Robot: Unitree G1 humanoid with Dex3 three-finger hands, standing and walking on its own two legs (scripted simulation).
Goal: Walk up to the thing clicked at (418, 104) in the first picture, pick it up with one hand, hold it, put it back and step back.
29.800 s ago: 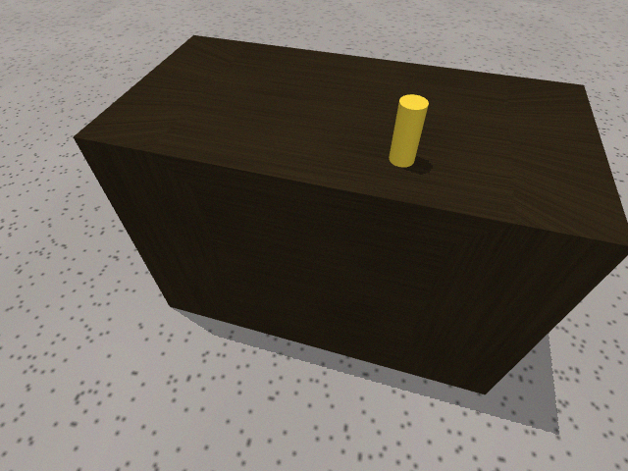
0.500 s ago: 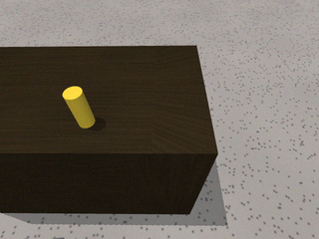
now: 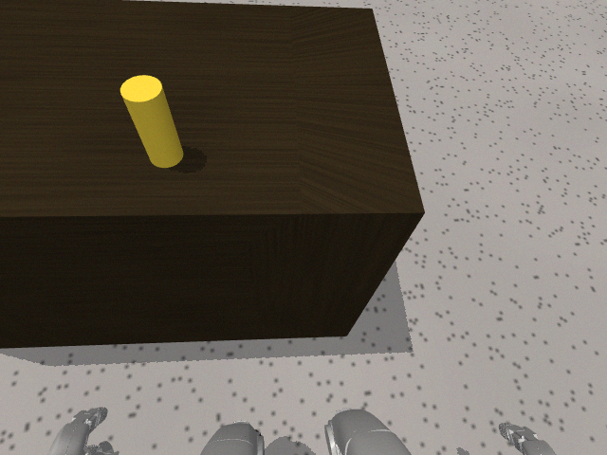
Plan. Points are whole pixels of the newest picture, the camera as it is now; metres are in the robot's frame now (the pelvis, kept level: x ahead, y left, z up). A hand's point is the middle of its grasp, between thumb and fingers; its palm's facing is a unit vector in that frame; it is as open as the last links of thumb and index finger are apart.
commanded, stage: step back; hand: left
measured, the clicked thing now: (155, 125) +0.54 +0.23 +0.05
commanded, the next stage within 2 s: none
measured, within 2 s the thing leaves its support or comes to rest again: neither
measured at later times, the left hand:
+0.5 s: hand out of the picture +0.00 +0.28 -0.15, palm faces +0.06 -0.92 -0.39, open 7.4 cm
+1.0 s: hand out of the picture -0.22 +0.23 -0.14, palm faces +0.00 -0.91 -0.42, open 7.4 cm
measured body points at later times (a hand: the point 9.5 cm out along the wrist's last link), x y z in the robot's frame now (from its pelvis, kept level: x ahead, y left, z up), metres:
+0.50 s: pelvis -0.12 +0.00 -0.01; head -0.06 +0.02 +0.43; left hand -0.01 +0.32 -0.13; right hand -0.01 -0.31 -0.12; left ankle -0.12 +0.11 -0.73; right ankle -0.06 -0.14 -0.72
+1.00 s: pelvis -0.28 -0.04 +0.00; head -0.24 -0.06 +0.44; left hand -0.22 +0.28 -0.11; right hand -0.16 -0.37 -0.12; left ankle -0.24 +0.11 -0.66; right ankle -0.27 -0.17 -0.73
